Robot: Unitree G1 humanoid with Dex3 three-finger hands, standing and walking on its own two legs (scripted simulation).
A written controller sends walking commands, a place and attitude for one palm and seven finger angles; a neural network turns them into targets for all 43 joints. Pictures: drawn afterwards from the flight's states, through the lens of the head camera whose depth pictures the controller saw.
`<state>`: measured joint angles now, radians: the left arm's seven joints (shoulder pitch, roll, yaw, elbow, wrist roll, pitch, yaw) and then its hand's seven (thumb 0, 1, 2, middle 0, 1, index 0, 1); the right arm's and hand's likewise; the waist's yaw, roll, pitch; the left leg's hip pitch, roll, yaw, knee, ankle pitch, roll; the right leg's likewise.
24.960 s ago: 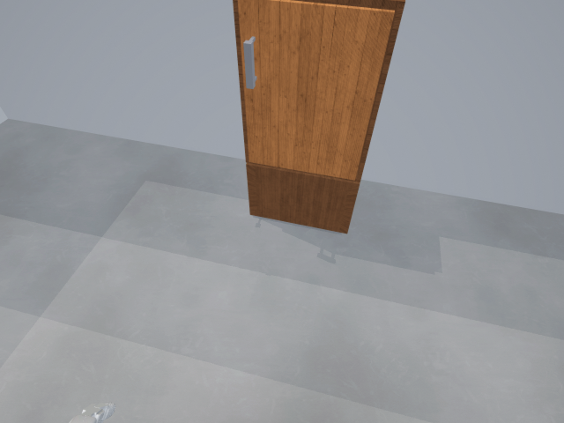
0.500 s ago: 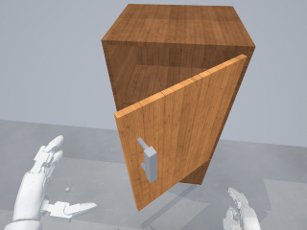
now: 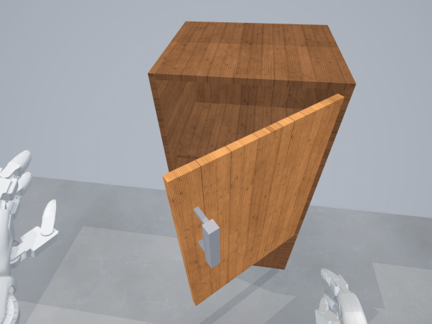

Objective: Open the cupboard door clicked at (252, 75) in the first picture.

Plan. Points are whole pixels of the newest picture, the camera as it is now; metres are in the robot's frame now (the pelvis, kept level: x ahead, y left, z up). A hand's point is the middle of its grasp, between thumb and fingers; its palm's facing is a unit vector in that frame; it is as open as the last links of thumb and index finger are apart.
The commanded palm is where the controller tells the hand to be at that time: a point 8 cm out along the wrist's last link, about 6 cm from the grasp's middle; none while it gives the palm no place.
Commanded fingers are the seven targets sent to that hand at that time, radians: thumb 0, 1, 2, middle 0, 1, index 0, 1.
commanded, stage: draw the hand back to the body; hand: left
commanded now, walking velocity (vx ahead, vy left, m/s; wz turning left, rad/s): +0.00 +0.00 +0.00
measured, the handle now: (206, 237) +0.28 +0.07 +0.00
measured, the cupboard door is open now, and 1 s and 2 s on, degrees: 42 42 42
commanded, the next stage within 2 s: step back with the hand held close in 0.34 s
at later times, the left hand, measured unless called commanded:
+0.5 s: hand (57, 237) +0.18 +0.25 +0.16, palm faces +0.46 -0.79 -0.41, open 7.4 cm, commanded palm +0.13 +0.28 +0.18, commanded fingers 0.00 0.90 0.90 -0.20 -0.30 -0.20 -0.30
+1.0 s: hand (23, 268) +0.13 +0.27 +0.15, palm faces +0.39 -0.77 -0.51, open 7.4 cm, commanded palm +0.07 +0.31 +0.18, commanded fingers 0.00 0.90 0.90 -0.20 -0.30 -0.20 -0.30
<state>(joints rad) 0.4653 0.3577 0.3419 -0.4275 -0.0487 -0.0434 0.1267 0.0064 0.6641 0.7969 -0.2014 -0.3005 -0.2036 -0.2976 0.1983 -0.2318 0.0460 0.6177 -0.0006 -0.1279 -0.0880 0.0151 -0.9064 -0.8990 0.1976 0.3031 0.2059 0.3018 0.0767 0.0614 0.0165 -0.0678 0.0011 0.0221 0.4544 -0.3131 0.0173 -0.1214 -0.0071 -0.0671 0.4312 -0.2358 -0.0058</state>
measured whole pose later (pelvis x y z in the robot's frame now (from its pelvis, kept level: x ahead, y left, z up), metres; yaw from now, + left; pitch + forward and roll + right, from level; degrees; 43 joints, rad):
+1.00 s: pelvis -0.07 +0.01 -0.01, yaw -1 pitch -1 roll +0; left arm 0.55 0.42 0.42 -0.49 -0.02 -0.16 0.14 0.01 0.89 0.90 -0.21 -0.30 -0.21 -0.30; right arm 0.17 -0.23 0.00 0.56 0.01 -0.03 -0.09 0.01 -0.91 -0.90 0.20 0.30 0.20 0.30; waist 0.01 0.00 0.05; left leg -0.28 -0.02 0.06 0.53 -0.23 0.04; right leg -0.33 -0.03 -0.03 0.50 -0.14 0.01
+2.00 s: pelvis -0.24 -0.03 +0.00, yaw -3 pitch +0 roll +0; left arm 0.58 0.47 0.43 -0.54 -0.05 -0.14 0.14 0.01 0.89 0.90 -0.21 -0.30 -0.22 -0.30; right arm 0.16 -0.24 0.00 0.58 0.00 -0.12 -0.07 0.01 -0.91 -0.90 0.20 0.30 0.20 0.30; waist -0.01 -0.04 0.04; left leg -0.28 -0.04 0.04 0.40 -0.12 0.06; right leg -0.32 0.04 0.00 0.71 -0.45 0.02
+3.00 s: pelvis -0.35 -0.05 -0.01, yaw +0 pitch -3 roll +1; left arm 0.52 0.40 0.41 -0.42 0.02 -0.21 0.15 0.01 0.89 0.90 -0.21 -0.30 -0.21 -0.30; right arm 0.26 -0.21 0.01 0.65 -0.01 -0.13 -0.07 0.01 -0.91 -0.90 0.20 0.30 0.21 0.30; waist 0.00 0.00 0.02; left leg -0.24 -0.01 0.00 0.58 -0.31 0.01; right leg -0.34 0.04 -0.02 0.47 -0.08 -0.05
